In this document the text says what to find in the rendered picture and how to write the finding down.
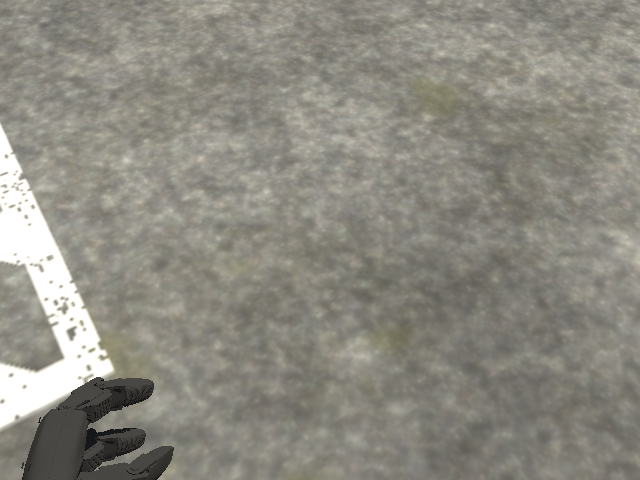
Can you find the robot left hand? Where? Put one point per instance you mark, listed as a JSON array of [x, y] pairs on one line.
[[63, 448]]

